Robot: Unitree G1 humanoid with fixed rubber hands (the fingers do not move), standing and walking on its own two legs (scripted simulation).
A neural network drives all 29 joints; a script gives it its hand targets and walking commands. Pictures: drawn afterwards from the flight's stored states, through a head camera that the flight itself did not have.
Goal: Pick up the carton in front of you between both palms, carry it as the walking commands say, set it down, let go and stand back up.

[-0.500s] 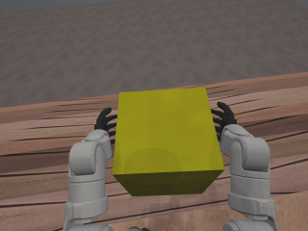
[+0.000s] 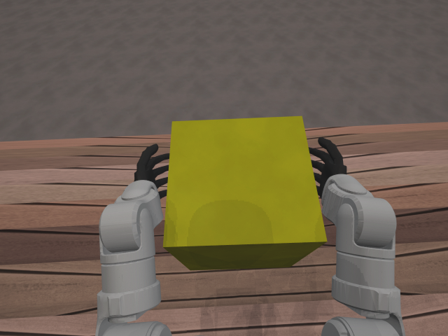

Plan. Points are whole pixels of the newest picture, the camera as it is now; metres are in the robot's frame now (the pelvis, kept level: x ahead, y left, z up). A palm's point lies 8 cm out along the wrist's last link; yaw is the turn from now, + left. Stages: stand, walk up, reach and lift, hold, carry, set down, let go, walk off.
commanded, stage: carry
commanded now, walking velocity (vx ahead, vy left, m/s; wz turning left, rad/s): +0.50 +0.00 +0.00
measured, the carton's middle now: (238, 203) +0.35 +0.03 +0.05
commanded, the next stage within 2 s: none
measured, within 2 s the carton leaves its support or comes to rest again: neither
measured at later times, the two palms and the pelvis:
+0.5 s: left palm (186, 146) +0.64 +0.20 -0.11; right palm (287, 154) +0.62 -0.10 -0.10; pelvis +0.30 +0.07 -0.18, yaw +0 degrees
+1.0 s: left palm (196, 118) +0.98 +0.24 -0.29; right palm (265, 118) +1.01 -0.06 -0.29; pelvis +0.68 +0.06 -0.35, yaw +0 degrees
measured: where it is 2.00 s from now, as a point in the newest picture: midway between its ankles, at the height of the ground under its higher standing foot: (227, 189)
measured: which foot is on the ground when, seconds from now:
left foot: up 0.00-0.28, down 0.30-0.70, up 0.72-1.00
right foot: down 0.00-0.28, up 0.30-0.68, down 0.70-1.00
